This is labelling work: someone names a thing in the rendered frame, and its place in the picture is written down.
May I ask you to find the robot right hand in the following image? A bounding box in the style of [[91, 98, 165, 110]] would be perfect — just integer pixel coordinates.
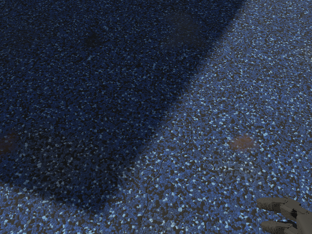
[[256, 196, 312, 234]]

